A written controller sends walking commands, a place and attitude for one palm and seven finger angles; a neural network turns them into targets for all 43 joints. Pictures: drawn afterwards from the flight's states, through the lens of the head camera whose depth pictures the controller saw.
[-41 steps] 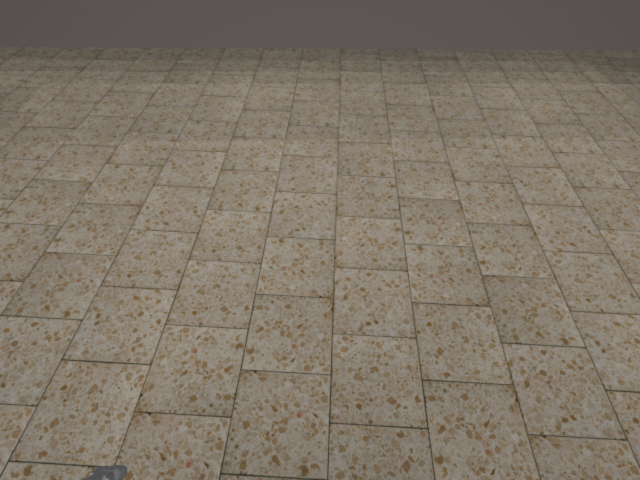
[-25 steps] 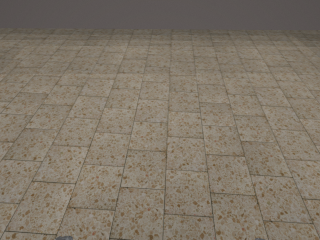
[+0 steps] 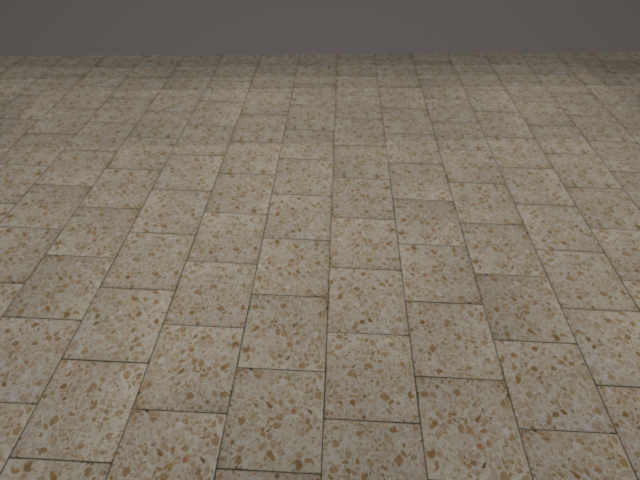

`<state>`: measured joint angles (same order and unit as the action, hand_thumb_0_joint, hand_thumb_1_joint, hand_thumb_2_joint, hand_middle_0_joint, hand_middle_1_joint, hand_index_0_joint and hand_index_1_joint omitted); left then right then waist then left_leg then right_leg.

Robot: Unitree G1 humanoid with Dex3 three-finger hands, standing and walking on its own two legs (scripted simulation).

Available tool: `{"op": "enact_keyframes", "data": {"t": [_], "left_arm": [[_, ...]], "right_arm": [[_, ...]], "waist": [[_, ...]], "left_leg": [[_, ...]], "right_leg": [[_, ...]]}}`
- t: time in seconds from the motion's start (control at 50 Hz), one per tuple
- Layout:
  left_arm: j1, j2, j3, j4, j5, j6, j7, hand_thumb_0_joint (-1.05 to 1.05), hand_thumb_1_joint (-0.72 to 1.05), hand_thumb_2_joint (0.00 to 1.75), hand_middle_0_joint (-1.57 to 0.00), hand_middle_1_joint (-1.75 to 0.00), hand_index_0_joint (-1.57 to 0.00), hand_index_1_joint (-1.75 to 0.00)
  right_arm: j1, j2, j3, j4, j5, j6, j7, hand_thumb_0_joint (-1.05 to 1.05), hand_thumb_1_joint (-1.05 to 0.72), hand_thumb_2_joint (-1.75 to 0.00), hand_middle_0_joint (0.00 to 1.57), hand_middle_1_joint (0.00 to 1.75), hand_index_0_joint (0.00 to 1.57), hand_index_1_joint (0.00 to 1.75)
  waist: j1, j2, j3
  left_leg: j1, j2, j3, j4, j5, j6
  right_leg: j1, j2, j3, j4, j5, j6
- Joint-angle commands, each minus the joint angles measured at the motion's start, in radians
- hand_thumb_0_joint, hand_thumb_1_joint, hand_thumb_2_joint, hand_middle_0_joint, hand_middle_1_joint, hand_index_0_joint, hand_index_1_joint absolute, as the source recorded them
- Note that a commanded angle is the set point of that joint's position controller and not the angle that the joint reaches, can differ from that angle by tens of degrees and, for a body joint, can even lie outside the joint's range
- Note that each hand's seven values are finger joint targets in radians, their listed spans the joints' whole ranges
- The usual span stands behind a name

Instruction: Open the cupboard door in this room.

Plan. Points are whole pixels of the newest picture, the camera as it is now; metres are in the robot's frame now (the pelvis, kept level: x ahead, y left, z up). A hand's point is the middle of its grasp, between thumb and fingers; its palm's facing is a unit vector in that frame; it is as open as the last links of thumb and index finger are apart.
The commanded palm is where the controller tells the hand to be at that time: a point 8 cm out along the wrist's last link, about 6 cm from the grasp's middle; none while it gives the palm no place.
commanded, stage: stand and wait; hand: left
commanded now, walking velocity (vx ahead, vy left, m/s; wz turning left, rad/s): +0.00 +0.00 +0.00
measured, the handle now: out of the picture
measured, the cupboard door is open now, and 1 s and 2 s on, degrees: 0 0 0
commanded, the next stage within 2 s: turn or walk to find it in 0.08 s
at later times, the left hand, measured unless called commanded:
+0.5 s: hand out of the picture +0.03 +0.22 -0.19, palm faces +0.07 -0.97 -0.24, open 7.3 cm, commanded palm none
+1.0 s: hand out of the picture -0.07 +0.17 -0.16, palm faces +0.35 -0.90 -0.27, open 7.4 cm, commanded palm none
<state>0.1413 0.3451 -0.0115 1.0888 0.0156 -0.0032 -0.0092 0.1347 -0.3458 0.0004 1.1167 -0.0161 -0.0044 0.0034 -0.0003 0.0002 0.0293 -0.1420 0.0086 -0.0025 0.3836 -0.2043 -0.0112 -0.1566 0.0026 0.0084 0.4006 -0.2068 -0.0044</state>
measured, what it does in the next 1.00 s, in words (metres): steps on the spot, turning left: right foot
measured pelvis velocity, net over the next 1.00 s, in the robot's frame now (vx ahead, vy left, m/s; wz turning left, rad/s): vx -0.05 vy -0.03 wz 0.37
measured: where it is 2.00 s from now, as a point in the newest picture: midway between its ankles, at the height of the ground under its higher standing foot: outside the picture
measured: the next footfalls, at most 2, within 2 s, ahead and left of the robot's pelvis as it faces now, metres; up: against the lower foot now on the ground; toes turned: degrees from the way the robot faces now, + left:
right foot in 0.74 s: +0.01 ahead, -0.12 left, +0.00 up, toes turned +13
left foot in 1.14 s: -0.09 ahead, +0.11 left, +0.00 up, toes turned +29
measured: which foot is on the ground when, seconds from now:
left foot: down 0.00-0.74, up 0.76-1.00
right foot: down 0.00-0.44, up 0.46-0.72, down 0.74-1.00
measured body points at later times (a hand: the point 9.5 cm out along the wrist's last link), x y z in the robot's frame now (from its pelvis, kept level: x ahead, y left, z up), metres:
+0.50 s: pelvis -0.01 +0.01 -0.02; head +0.01 +0.03 +0.43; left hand +0.03 +0.27 -0.17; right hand +0.06 -0.23 -0.16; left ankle +0.00 +0.13 -0.74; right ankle -0.01 -0.11 -0.73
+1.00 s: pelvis -0.05 -0.03 -0.01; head -0.03 -0.04 +0.44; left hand -0.09 +0.22 -0.14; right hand +0.10 -0.27 -0.15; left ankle -0.10 +0.10 -0.68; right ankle -0.03 -0.13 -0.74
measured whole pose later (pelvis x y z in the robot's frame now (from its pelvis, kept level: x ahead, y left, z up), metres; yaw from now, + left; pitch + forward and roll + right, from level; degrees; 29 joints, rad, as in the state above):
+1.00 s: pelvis -0.05 -0.03 -0.01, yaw +21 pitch -1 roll +2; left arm 0.27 0.20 0.02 0.93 0.03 0.01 0.02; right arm 0.21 -0.26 -0.08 0.98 -0.02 0.09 0.02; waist -0.01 0.00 0.05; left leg -0.45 0.01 0.00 1.02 -0.40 -0.06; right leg -0.19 -0.07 -0.13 0.51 -0.31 -0.02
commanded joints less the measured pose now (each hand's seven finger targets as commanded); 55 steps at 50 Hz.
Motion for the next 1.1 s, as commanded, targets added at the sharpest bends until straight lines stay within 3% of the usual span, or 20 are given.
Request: {"op": "enact_keyframes", "data": {"t": [0.0,0.12,0.22,0.36,0.4,0.42,0.44,0.46,0.52,0.6,0.68,0.7,0.72,0.74,0.76,0.8,0.84,1.0,1.04,1.08], "left_arm": [[-0.053,0.21,0.046,-0.069,-0.005,-0.024,0.018,0.0,0.9,0.9,-0.2,-0.3,-0.2,-0.3],[-0.054,0.206,0.05,-0.079,-0.005,-0.019,0.019,0.0,0.9,0.9,-0.2,-0.3,-0.2,-0.3],[0.015,0.105,0.04,-0.092,-0.005,0.013,0.033,0.0,0.9,0.9,-0.2,-0.3,-0.2,-0.3],[0.016,0.12,0.062,-0.181,0.003,0.026,0.045,0.0,0.9,0.9,-0.2,-0.3,-0.2,-0.3],[-0.007,0.081,0.062,-0.206,0.002,0.033,0.044,0.0,0.9,0.9,-0.2,-0.3,-0.2,-0.3],[-0.009,0.044,0.059,-0.218,-0.003,0.036,0.044,0.0,0.9,0.9,-0.2,-0.3,-0.2,-0.3],[-0.01,0.03,0.058,-0.229,-0.003,0.033,0.047,0.0,0.9,0.9,-0.2,-0.3,-0.2,-0.3],[-0.006,0.035,0.061,-0.235,-0.002,0.031,0.048,0.0,0.9,0.9,-0.2,-0.3,-0.2,-0.3],[0.018,-0.005,0.065,-0.224,-0.007,0.026,0.043,0.0,0.9,0.9,-0.2,-0.3,-0.2,-0.3],[0.034,-0.04,0.065,-0.232,-0.013,0.026,0.041,0.0,0.9,0.9,-0.2,-0.3,-0.2,-0.3],[0.157,-0.029,0.077,-0.213,-0.014,0.017,0.046,0.0,0.9,0.9,-0.2,-0.3,-0.2,-0.3],[0.182,0.029,0.091,-0.208,-0.002,0.011,0.051,0.0,0.9,0.9,-0.2,-0.3,-0.2,-0.3],[0.164,0.118,0.108,-0.224,0.014,0.006,0.055,0.0,0.9,0.9,-0.2,-0.3,-0.2,-0.3],[0.14,0.102,0.099,-0.244,0.005,0.007,0.057,0.0,0.9,0.9,-0.2,-0.3,-0.2,-0.3],[0.098,0.077,0.102,-0.248,0.007,0.005,0.061,0.0,0.9,0.9,-0.2,-0.3,-0.2,-0.3],[0.027,0.036,0.084,-0.258,0.007,-0.003,0.053,0.0,0.9,0.9,-0.2,-0.3,-0.2,-0.3],[0.059,0.023,0.079,-0.253,0.008,-0.007,0.051,0.0,0.9,0.9,-0.2,-0.3,-0.2,-0.3],[0.198,0.084,0.098,-0.194,0.02,-0.001,0.048,0.0,0.9,0.9,-0.2,-0.3,-0.2,-0.3],[0.194,0.095,0.103,-0.188,0.019,0.002,0.048,0.0,0.9,0.9,-0.2,-0.3,-0.2,-0.3],[0.167,0.093,0.105,-0.184,0.011,0.006,0.046,0.0,0.9,0.9,-0.2,-0.3,-0.2,-0.3]], "right_arm": [[-0.064,-0.204,-0.041,-0.067,0.005,-0.029,-0.015,0.0,-0.9,-0.9,0.2,0.3,0.2,0.3],[-0.057,-0.197,-0.041,-0.076,0.004,-0.024,-0.011,0.0,-0.9,-0.9,0.2,0.3,0.2,0.3],[0.007,-0.074,-0.022,-0.094,0.0,0.006,-0.006,0.0,-0.9,-0.9,0.2,0.3,0.2,0.3],[0.088,-0.051,-0.05,-0.151,0.003,0.029,-0.004,0.0,-0.9,-0.9,0.2,0.3,0.2,0.3],[0.113,-0.067,-0.057,-0.16,-0.003,0.025,-0.001,0.0,-0.9,-0.9,0.2,0.3,0.2,0.3],[0.125,-0.103,-0.067,-0.169,-0.01,0.019,-0.003,0.0,-0.9,-0.9,0.2,0.3,0.2,0.3],[0.142,-0.116,-0.076,-0.173,-0.006,0.015,-0.011,0.0,-0.9,-0.9,0.2,0.3,0.2,0.3],[0.15,-0.115,-0.079,-0.178,-0.002,0.012,-0.018,0.0,-0.9,-0.9,0.2,0.3,0.2,0.3],[0.122,-0.088,-0.084,-0.195,-0.006,0.016,-0.028,0.0,-0.9,-0.9,0.2,0.3,0.2,0.3],[0.141,-0.08,-0.095,-0.202,-0.01,0.026,-0.028,0.0,-0.9,-0.9,0.2,0.3,0.2,0.3],[0.104,-0.059,-0.105,-0.227,0.0,0.037,-0.017,0.0,-0.9,-0.9,0.2,0.3,0.2,0.3],[0.104,-0.011,-0.102,-0.241,0.008,0.04,-0.011,0.0,-0.9,-0.9,0.2,0.3,0.2,0.3],[0.102,0.047,-0.095,-0.271,0.006,0.039,-0.009,0.0,-0.9,-0.9,0.2,0.3,0.2,0.3],[0.049,-0.005,-0.109,-0.273,-0.01,0.044,-0.007,0.0,-0.9,-0.9,0.2,0.3,0.2,0.3],[0.045,0.005,-0.111,-0.266,-0.006,0.053,-0.003,0.0,-0.9,-0.9,0.2,0.3,0.2,0.3],[0.1,0.019,-0.108,-0.217,-0.004,0.06,0.011,0.0,-0.9,-0.9,0.2,0.3,0.2,0.3],[0.1,0.029,-0.102,-0.208,-0.003,0.062,0.013,0.0,-0.9,-0.9,0.2,0.3,0.2,0.3],[-0.037,0.052,-0.073,-0.235,0.008,0.051,0.013,0.0,-0.9,-0.9,0.2,0.3,0.2,0.3],[-0.012,0.05,-0.07,-0.231,0.011,0.044,0.009,0.0,-0.9,-0.9,0.2,0.3,0.2,0.3],[0.051,0.034,-0.071,-0.214,0.01,0.033,0.006,0.0,-0.9,-0.9,0.2,0.3,0.2,0.3]], "waist": [[0.0,-0.014,-0.035],[0.001,-0.013,-0.027],[0.005,-0.031,-0.04],[-0.019,-0.101,-0.059],[-0.031,0.054,-0.04],[-0.037,0.206,-0.033],[-0.039,0.253,-0.032],[-0.031,0.217,-0.047],[-0.017,0.159,-0.085],[-0.028,0.156,-0.103],[0.022,0.114,-0.123],[0.029,-0.024,-0.103],[0.033,-0.31,-0.041],[0.045,-0.227,-0.007],[0.015,-0.2,0.013],[-0.035,-0.14,0.041],[-0.022,-0.157,0.043],[0.05,-0.184,0.0],[0.038,-0.205,-0.035],[0.0,-0.175,-0.073]], "left_leg": [[-0.002,0.103,-0.088,-0.063,0.052,0.039],[-0.038,0.097,-0.101,-0.046,0.068,0.04],[-0.123,0.074,-0.09,0.046,0.107,0.021],[-0.135,0.039,-0.06,0.229,0.054,0.016],[-0.138,0.101,-0.207,0.096,0.147,0.057],[-0.139,0.198,-0.397,-0.03,0.199,0.124],[-0.098,0.256,-0.52,-0.091,0.305,0.197],[-0.066,0.27,-0.53,-0.072,0.355,0.233],[-0.03,0.205,-0.43,-0.022,0.372,0.218],[-0.025,0.174,-0.447,-0.013,0.349,0.206],[-0.175,0.092,-0.404,0.053,0.168,0.122],[-0.356,0.013,-0.308,0.179,-0.04,0.058],[-0.529,-0.116,-0.087,0.429,-0.272,-0.019],[-0.471,-0.056,-0.113,0.598,-0.322,-0.012],[-0.446,-0.041,-0.112,0.697,-0.297,-0.007],[-0.421,-0.013,-0.067,0.812,-0.178,-0.023],[-0.416,-0.004,-0.03,0.818,-0.146,-0.039],[-0.296,0.001,0.057,0.442,-0.26,-0.038],[-0.228,-0.004,0.074,0.328,-0.239,-0.029],[-0.096,-0.004,0.087,0.116,-0.089,-0.019]], "right_leg": [[-0.025,-0.124,0.121,-0.097,0.023,-0.03],[-0.023,-0.129,0.105,-0.077,0.008,-0.026],[-0.019,-0.164,0.091,-0.021,0.041,-0.012],[-0.109,-0.271,0.082,0.034,0.086,-0.077],[-0.167,-0.157,-0.032,0.19,-0.034,-0.011],[-0.204,-0.047,-0.098,0.352,-0.157,0.037],[-0.274,-0.016,-0.05,0.5,-0.338,0.04],[-0.308,-0.035,-0.001,0.582,-0.369,0.035],[-0.302,-0.034,0.013,0.584,-0.312,0.043],[-0.227,-0.006,-0.002,0.407,-0.295,0.046],[0.038,0.002,-0.02,0.027,-0.071,0.043],[0.169,-0.137,0.1,-0.083,-0.105,0.005],[0.158,-0.413,0.395,-0.175,-0.136,-0.107],[-0.032,-0.46,0.366,-0.179,-0.08,-0.149],[-0.098,-0.42,0.349,-0.169,-0.05,-0.157],[-0.112,-0.309,0.152,-0.115,0.059,-0.135],[-0.093,-0.287,0.084,-0.098,0.122,-0.13],[0.036,-0.334,0.038,-0.011,0.39,-0.156],[0.049,-0.339,0.025,0.037,0.46,-0.143],[0.023,-0.313,-0.041,0.133,0.443,-0.081]]}}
